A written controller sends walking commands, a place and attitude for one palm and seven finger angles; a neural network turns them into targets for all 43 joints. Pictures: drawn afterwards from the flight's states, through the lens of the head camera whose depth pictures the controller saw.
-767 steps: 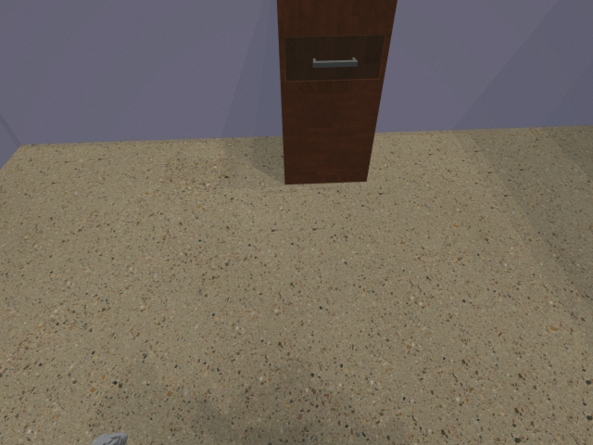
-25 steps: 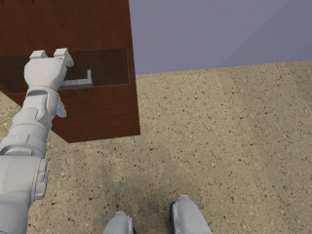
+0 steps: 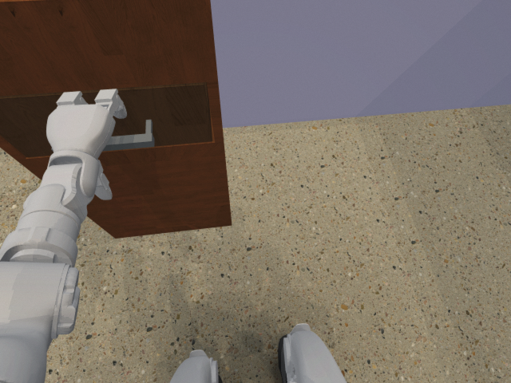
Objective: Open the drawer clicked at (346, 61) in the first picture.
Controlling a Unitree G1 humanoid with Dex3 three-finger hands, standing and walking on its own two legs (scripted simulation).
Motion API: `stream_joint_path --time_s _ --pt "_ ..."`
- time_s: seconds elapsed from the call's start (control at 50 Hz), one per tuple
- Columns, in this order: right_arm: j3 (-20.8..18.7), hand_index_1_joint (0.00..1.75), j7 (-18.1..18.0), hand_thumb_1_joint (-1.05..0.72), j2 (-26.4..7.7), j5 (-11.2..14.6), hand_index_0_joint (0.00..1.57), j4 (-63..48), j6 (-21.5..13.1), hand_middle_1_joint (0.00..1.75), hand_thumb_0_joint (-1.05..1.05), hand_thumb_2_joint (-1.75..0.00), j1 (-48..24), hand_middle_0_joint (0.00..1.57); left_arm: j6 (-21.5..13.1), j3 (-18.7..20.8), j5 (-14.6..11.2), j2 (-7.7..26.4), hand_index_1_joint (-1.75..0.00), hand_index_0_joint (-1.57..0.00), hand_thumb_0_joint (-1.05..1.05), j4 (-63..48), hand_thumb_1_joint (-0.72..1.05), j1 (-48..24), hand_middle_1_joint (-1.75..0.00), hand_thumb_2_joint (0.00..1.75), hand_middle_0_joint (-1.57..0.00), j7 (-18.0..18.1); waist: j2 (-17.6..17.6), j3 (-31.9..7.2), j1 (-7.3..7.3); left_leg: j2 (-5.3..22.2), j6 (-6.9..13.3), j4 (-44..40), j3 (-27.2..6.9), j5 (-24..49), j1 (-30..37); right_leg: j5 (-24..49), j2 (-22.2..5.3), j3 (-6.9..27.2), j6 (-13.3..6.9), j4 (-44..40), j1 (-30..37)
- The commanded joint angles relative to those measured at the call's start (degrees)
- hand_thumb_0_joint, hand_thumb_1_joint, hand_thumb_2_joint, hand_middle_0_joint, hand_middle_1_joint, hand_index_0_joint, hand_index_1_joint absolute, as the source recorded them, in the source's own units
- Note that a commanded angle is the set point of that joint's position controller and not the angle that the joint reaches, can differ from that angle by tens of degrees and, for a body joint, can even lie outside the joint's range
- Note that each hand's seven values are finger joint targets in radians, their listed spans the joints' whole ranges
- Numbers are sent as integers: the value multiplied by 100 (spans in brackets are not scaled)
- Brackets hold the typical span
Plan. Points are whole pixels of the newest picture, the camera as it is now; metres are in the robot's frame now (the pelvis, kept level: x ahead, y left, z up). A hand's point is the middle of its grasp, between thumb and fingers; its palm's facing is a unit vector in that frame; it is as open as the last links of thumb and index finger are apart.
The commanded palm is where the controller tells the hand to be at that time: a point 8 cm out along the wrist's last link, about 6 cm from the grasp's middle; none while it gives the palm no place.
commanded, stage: move the hooked fingers above the handle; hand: left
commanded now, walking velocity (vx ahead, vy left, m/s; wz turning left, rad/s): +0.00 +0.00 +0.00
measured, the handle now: (105, 136) +0.56 +0.24 -0.05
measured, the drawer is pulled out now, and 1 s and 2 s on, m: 0.00 0.00 0.00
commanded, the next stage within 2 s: lower the fingers behind the handle in 0.52 s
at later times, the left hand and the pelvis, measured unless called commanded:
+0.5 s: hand (98, 141) +0.51 +0.23 +0.01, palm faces -0.03 -0.01 -1.00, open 13.8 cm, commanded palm +0.49 +0.24 +0.06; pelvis +0.00 +0.00 +0.00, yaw -1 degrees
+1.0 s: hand (98, 158) +0.50 +0.24 -0.03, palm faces -0.12 +0.02 -0.99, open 13.9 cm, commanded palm +0.49 +0.24 +0.03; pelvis +0.00 +0.00 -0.01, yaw -1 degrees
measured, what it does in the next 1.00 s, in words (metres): stands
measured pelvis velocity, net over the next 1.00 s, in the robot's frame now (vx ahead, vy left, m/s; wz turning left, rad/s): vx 0.00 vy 0.00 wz -0.01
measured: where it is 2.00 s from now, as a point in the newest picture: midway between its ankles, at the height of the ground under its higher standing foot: outside the picture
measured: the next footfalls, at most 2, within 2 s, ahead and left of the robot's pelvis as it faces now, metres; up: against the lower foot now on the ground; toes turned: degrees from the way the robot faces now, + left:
none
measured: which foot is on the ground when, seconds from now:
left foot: down 0.00-1.00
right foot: down 0.00-1.00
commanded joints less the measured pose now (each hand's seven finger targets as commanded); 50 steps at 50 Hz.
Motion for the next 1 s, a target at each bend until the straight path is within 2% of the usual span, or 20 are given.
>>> stream_joint_path --time_s 0.0,0.08,0.14,0.16,0.2,0.28,0.34,0.36,0.4,0.46,0.58,0.6,0.64,0.66,0.7,0.74,0.78,0.88,0.94,0.98 --pt "-307 30 26 -90 -1015 -35 20 -190 -8 30 0 -90 923 20 538 490 -5 1900 -120 -30 0 -965 -50 -2529 -120 30 -30 575 694 -2934 81 -249 5 -615 -123 2952 1240 1712 362 -65 -278 -206 2098" --pt "-347 30 13 -90 -1048 51 20 -236 37 30 0 -90 1044 20 908 290 -205 1814 -120 -30 0 -1023 -50 -2614 -120 30 -30 252 465 -3510 -14 -248 49 -721 -84 3089 1526 2134 375 -10 -212 -396 2739" --pt "-383 30 -69 -90 -998 101 20 -241 25 30 0 -90 1115 20 859 1 -394 1451 -120 -30 0 -1150 -50 -2567 -120 30 -30 -186 153 -3551 -130 -242 100 -833 -107 3069 1696 2264 386 23 -187 -582 2997" --pt "-383 30 -103 -90 -976 116 20 -199 9 30 0 -90 1142 20 818 -152 -430 1297 -120 -30 0 -1009 -50 -2495 -120 30 -30 -322 55 -3268 -197 -249 130 -863 -65 2846 1556 2210 380 43 -165 -669 2980" --pt "-340 30 -182 -90 -991 129 20 -166 -4 30 0 -90 1113 20 621 -92 -430 1431 -120 -30 0 -1021 -50 -2484 -120 30 -30 -491 -151 -2803 -185 -259 165 -967 -79 2397 1271 1917 367 73 -167 -742 2932" --pt "-296 30 -232 -90 -951 92 20 -129 -78 30 0 -90 1071 20 171 -23 -316 1425 -120 -30 0 -913 -50 -2427 -120 30 -30 -441 50 -2216 -132 -275 164 -913 -74 2078 998 1491 347 67 -238 -650 2421" --pt "-259 30 -178 -90 -976 35 20 -155 -63 30 0 -90 979 20 56 349 -192 1773 -120 -30 0 -832 -50 -2202 -120 30 -30 -166 245 -2261 81 -279 125 -801 -90 2278 890 1444 362 35 -297 -428 2197" --pt "-265 30 -154 -90 -953 23 20 -188 -75 30 0 -90 987 20 99 265 -146 1648 -120 -30 0 -721 -50 -2172 -120 30 -30 -48 348 -2202 17 -274 117 -751 -58 2314 840 1464 352 19 -283 -393 2082" --pt "-251 30 -87 -90 -994 -6 20 -222 -62 30 0 -90 967 20 242 485 -83 1909 -120 -30 0 -704 -50 -2055 -120 30 -30 165 460 -2433 172 -275 76 -699 -58 2570 814 1623 354 -4 -292 -248 2170" --pt "-277 30 -21 -90 -1034 4 20 -282 -28 30 0 -90 987 20 524 551 -69 2012 -120 -30 0 -761 -50 -2063 -120 30 -30 320 368 -2930 165 -267 74 -619 -14 2843 905 1966 363 22 -258 -186 2459" --pt "-413 30 -70 -90 -1032 77 20 -229 -55 30 0 -90 1110 20 589 204 -252 1684 -120 -30 0 -1463 -50 -2704 -120 30 -30 55 375 -3631 -76 -212 59 -722 -150 3007 1679 2062 375 21 -202 -402 2660" --pt "-436 30 -108 -90 -982 80 20 -208 -85 30 0 -90 1139 20 529 -20 -280 1415 -120 -30 0 -1598 -50 -2918 -120 30 -30 -3 401 -3587 -182 -208 72 -736 -161 2973 1792 2004 380 12 -189 -472 2583" --pt "-425 30 -151 -90 -997 67 20 -91 -113 30 0 -90 1179 20 417 18 -327 1437 -120 -30 0 -1439 -50 -2875 -120 30 -30 -90 139 -3310 -251 -213 108 -705 -173 2858 1663 1952 381 25 -182 -509 2478" --pt "-393 30 -180 -90 -1016 52 20 -14 -116 30 0 -90 1185 20 378 120 -312 1581 -120 -30 0 -1277 -50 -2777 -120 30 -30 -100 147 -3083 -218 -212 111 -709 -183 2764 1502 1880 359 26 -188 -473 2401" --pt "-327 30 -182 -90 -1005 57 20 30 -117 30 0 -90 1107 20 356 35 -295 1464 -120 -30 0 -837 -50 -2603 -120 30 -30 -107 58 -2436 -238 -242 139 -718 -145 2277 1037 1514 350 20 -206 -487 2133" --pt "-255 30 -154 -90 -1060 36 20 8 -87 30 0 -90 995 20 355 356 -233 1848 -120 -30 0 -560 -50 -2319 -120 30 -30 -64 149 -2227 -32 -266 133 -703 -100 2150 754 1383 341 40 -252 -390 2081" --pt "-223 30 -126 -90 -1014 25 20 -77 -98 30 0 -90 975 20 406 184 -134 1694 -120 -30 0 -358 -50 -2304 -120 30 -30 1 335 -2100 -67 -275 125 -638 -54 2085 615 1318 335 18 -265 -319 1902" --pt "-248 30 -71 -90 -1024 27 20 -275 -94 30 0 -90 1010 20 485 236 -66 1759 -120 -30 0 -477 -50 -2123 -120 30 -30 16 314 -2759 10 -271 103 -411 -41 2457 605 1692 361 19 -262 -46 2088" --pt "-330 30 -75 -90 -1004 11 20 -272 -142 30 0 -90 1077 20 347 131 -91 1568 -120 -30 0 -936 -50 -2522 -120 30 -30 -1 385 -3241 -134 -229 82 -241 -136 2780 888 1848 365 6 -247 79 1960" --pt "-355 30 -87 -90 -1022 0 20 -192 -178 30 0 -90 1130 20 239 200 -127 1669 -120 -30 0 -1094 -50 -2722 -120 30 -30 26 374 -3266 -211 -207 87 -168 -169 2673 868 1774 358 15 -224 98 1861"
